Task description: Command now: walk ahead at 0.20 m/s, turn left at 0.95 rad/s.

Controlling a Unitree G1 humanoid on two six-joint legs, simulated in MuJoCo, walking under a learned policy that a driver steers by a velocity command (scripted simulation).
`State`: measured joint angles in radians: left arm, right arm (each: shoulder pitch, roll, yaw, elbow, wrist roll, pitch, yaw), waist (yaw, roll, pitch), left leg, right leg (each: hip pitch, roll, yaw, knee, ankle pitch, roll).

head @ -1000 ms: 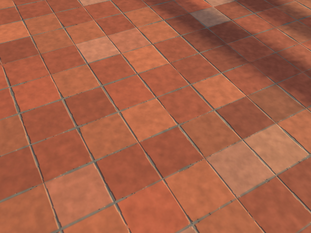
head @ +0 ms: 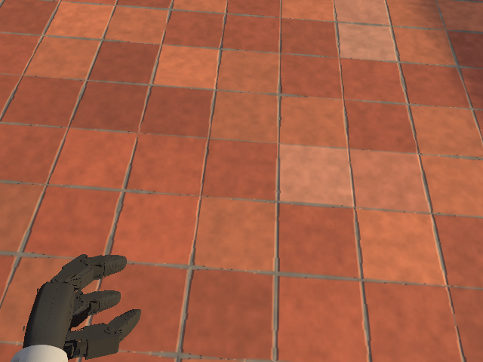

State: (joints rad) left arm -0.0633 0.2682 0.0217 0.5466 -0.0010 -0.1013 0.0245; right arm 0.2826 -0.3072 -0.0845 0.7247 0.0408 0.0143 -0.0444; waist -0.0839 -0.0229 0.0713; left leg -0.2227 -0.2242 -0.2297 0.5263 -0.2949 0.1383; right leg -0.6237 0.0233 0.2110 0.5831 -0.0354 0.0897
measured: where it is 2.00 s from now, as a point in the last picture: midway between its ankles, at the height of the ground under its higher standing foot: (134, 307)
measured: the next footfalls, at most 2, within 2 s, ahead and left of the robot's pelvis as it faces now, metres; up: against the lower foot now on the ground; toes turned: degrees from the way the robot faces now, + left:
right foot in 0.06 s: +0.26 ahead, -0.13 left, +0.00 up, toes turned +14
left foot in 0.46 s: +0.10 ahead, +0.10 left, +0.00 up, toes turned +30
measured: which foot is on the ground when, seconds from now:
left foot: down 0.00-0.06, up 0.08-0.44, down 0.46-0.92, up 0.94-1.00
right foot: up 0.00-0.04, down 0.06-0.46, up 0.48-0.90, down 0.92-1.00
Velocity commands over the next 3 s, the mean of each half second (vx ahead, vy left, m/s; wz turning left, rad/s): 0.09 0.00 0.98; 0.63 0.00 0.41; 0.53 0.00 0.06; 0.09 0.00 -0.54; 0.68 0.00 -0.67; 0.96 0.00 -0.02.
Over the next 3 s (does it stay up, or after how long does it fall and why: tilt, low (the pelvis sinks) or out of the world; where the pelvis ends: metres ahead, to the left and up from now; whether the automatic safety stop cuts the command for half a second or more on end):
stays up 1.26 0.28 0.00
